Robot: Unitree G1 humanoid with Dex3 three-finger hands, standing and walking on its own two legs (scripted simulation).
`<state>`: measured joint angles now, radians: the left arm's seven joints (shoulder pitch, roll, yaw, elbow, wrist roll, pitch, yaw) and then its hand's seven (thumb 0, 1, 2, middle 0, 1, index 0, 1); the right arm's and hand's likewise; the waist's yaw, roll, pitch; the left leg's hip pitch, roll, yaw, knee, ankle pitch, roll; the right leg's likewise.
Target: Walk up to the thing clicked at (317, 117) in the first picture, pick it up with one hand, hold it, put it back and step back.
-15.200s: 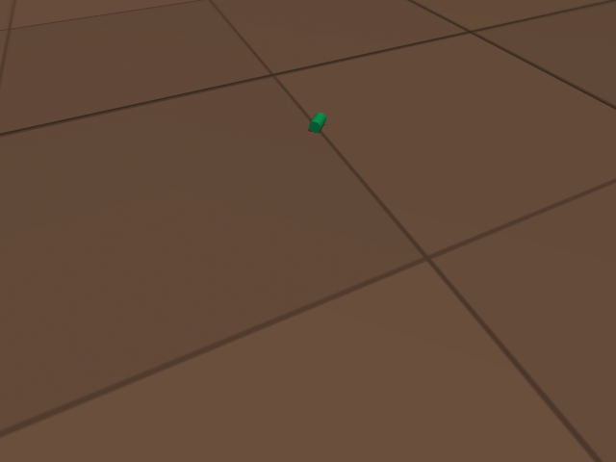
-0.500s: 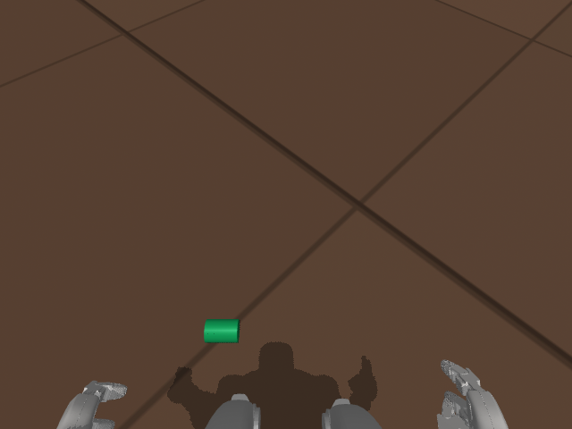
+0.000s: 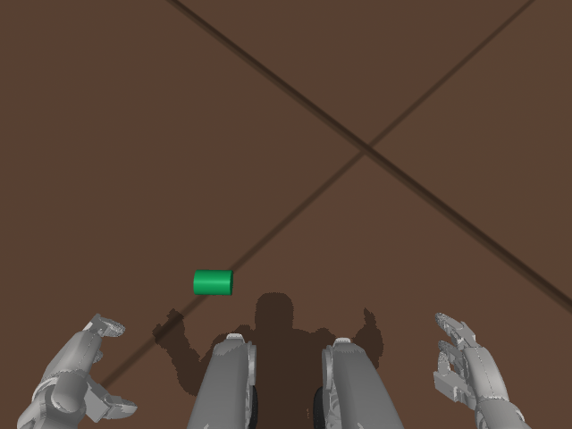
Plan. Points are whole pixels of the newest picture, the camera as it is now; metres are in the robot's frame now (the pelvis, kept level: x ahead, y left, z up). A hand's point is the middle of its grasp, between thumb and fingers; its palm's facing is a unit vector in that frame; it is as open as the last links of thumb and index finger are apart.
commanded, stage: rise first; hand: left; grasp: from above
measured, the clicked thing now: (213, 282) +0.45 +0.21 -0.56
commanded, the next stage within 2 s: none
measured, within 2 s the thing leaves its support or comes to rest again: neither
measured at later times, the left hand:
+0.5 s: hand (155, 312) +0.32 +0.28 -0.32, palm faces -0.49 -0.24 -0.84, open 13.5 cm
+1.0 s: hand (171, 294) +0.37 +0.28 -0.40, palm faces -0.48 -0.04 -0.88, open 13.5 cm
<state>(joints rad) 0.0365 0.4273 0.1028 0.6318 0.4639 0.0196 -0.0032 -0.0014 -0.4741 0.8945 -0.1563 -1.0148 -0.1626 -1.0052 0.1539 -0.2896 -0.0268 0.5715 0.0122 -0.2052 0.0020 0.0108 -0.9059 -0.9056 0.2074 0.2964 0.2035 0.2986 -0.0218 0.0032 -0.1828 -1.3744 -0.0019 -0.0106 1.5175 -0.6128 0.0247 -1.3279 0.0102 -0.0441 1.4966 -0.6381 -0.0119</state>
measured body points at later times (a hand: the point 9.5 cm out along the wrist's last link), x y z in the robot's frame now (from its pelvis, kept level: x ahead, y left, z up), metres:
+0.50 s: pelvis -0.06 +0.00 -0.18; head +0.15 +0.02 +0.22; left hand +0.34 +0.29 -0.27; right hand +0.05 -0.28 -0.31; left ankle +0.04 +0.10 -0.57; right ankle +0.03 -0.12 -0.57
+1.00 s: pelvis -0.06 +0.00 -0.23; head +0.17 +0.04 +0.15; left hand +0.40 +0.28 -0.35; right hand +0.01 -0.28 -0.35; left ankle +0.04 +0.10 -0.57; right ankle +0.03 -0.12 -0.57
